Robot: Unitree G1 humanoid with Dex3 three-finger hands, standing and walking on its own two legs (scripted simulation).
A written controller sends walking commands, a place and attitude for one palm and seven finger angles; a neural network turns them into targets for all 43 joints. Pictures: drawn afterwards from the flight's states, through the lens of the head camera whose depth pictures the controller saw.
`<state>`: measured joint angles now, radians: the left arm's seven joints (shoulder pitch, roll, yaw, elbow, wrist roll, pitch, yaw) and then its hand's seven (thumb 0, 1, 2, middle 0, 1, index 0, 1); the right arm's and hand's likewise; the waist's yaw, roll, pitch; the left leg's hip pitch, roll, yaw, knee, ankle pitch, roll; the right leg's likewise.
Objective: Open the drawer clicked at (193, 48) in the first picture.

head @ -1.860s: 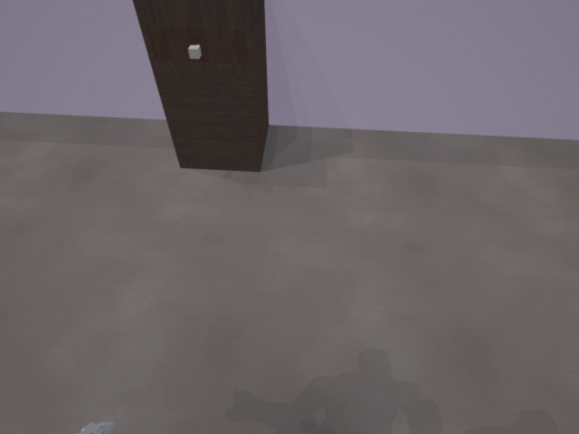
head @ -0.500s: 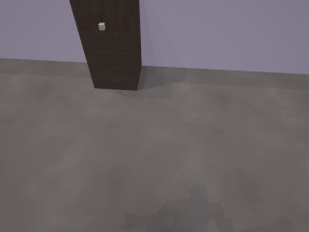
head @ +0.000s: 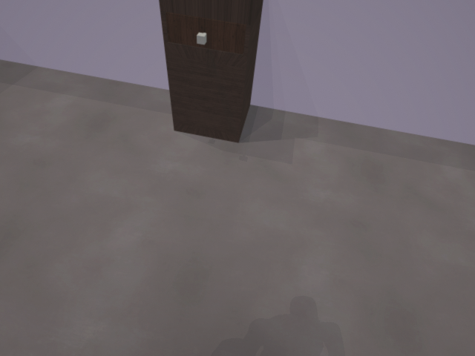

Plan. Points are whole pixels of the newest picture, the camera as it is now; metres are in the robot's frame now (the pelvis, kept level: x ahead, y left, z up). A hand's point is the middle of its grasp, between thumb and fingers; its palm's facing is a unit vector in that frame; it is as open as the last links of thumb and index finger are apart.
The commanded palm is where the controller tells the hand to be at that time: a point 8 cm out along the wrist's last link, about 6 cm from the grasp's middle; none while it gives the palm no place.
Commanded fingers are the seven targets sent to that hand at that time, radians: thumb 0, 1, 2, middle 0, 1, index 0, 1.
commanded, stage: walk to a spot facing it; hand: left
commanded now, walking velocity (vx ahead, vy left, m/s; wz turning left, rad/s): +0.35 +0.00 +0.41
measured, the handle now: (202, 37) +1.47 +0.22 -0.11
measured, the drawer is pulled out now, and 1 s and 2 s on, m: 0.00 0.00 0.00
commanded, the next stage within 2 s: turn to face it in 1.18 s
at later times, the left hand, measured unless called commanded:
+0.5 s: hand (155, 276) +0.31 +0.19 -0.16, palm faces +0.10 -0.98 -0.18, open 7.3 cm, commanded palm none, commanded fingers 0.00 0.90 0.90 -0.20 -0.30 -0.20 -0.30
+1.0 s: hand (140, 288) +0.29 +0.22 -0.19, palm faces +0.40 -0.90 -0.17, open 7.3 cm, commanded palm none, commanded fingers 0.00 0.90 0.90 -0.20 -0.30 -0.20 -0.30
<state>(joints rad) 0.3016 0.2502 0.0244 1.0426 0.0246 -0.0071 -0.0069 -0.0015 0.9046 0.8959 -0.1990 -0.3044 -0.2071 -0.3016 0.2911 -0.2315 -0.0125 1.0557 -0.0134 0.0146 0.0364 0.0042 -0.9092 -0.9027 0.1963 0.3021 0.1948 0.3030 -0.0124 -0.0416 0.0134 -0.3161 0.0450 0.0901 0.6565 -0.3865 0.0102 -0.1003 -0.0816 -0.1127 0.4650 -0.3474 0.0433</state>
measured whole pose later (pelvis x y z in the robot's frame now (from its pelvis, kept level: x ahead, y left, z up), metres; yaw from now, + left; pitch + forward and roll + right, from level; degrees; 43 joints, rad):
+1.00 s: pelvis +0.43 +0.08 -0.01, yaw +19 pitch -1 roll -1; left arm 0.42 0.20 0.04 1.13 0.01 -0.02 0.00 0.00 0.91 0.90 -0.20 -0.30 -0.20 -0.30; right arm 0.11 -0.19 -0.04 0.96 -0.02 -0.06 0.02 0.00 -0.91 -0.90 0.19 0.30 0.19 0.30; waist 0.04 -0.04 0.09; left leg -0.39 0.05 0.15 0.67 -0.24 0.07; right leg -0.22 -0.13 -0.13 1.04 -0.50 0.03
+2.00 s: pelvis +0.67 +0.18 +0.01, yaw +1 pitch +0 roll -2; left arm 0.22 0.26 0.11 0.95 0.02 0.07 -0.02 0.00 0.91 0.90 -0.19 -0.30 -0.20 -0.30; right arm 0.18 -0.16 -0.03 0.93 -0.02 0.00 -0.03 0.00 -0.91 -0.90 0.20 0.30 0.20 0.30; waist 0.02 -0.04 0.05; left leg -0.23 0.09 0.18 0.46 -0.23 0.03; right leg -0.50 -0.02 -0.01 1.12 -0.38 0.06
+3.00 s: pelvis +0.83 +0.11 -0.01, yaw -9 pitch -1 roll +1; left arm 0.21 0.16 0.06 1.05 0.03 -0.03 -0.01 0.00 0.93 0.90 -0.19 -0.30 -0.20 -0.30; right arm 0.41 -0.12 -0.04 1.15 -0.02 -0.02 -0.01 0.00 -0.91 -0.90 0.20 0.30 0.20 0.30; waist -0.03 0.03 0.05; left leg -0.12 0.11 0.16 0.59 -0.42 -0.04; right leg -0.36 -0.07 -0.13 0.59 -0.22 -0.02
